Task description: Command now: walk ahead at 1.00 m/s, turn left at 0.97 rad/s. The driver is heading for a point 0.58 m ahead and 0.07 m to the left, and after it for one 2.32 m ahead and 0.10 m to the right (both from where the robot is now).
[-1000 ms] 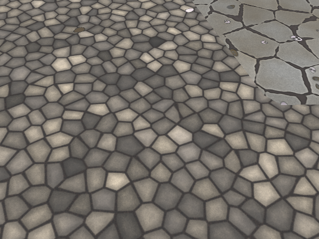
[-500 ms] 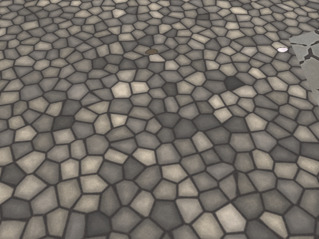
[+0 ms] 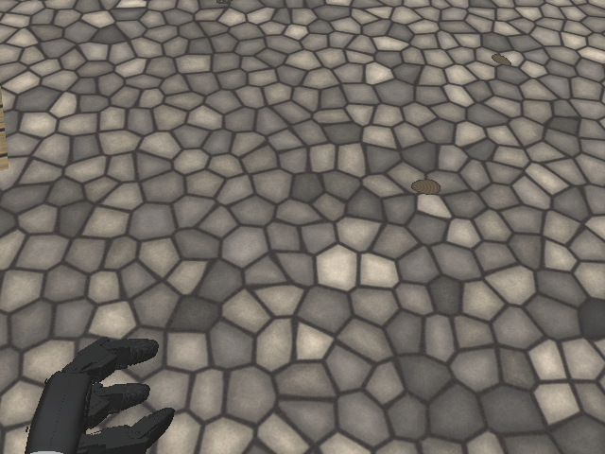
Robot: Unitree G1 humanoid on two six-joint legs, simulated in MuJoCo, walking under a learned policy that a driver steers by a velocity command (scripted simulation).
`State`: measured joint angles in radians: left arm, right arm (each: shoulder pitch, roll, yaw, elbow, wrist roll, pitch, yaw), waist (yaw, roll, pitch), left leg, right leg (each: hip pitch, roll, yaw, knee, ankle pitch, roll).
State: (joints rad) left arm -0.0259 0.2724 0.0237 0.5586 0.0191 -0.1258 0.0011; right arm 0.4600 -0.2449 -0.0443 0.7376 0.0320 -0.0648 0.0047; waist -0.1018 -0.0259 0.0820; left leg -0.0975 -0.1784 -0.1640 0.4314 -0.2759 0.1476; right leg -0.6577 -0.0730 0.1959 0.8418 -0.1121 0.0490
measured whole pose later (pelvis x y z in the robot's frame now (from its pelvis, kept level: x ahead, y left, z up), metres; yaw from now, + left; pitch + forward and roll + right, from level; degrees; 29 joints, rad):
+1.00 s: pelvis +0.62 +0.09 +0.00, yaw +13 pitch +0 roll +2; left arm 0.18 0.33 0.07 0.69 -0.02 0.07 -0.01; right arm 0.11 -0.29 -0.07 0.74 -0.01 -0.03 -0.02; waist -0.01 -0.03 0.09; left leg -0.22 0.05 0.28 0.42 -0.20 0.03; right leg -0.56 -0.12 -0.04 0.84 -0.20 0.06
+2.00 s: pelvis +0.71 +0.09 +0.00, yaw -33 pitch +2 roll +0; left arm 0.11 0.26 0.04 0.59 0.03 0.06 0.01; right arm 0.19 -0.32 -0.06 0.80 0.00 0.00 0.03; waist -0.07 0.02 0.06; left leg -0.30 0.09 0.07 0.63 -0.46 -0.06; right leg -0.26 -0.02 -0.01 0.49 -0.26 0.00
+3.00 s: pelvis +0.85 +0.09 +0.00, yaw +17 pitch +2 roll -1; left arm 0.29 0.31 0.10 0.74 -0.01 -0.11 -0.01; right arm 0.23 -0.31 -0.04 0.57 0.03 -0.01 -0.01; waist 0.05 0.04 -0.04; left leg -0.50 -0.06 -0.14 1.10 -0.39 0.04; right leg -0.20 0.05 0.04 0.46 -0.30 -0.01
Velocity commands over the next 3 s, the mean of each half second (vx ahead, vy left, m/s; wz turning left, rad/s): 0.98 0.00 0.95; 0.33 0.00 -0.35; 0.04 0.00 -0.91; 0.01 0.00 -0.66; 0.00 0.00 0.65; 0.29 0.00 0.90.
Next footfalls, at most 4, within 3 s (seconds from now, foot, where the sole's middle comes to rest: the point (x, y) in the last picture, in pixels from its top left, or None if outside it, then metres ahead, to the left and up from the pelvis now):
0.18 right None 0.39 -0.17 -0.78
0.64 left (174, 385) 0.65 0.22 -0.78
1.08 right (270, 333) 0.76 0.00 -0.78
1.52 left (181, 320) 0.81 0.21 -0.78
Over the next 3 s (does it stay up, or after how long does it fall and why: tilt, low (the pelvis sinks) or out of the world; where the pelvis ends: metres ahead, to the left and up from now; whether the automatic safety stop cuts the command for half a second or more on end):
stays up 0.85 0.09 0.00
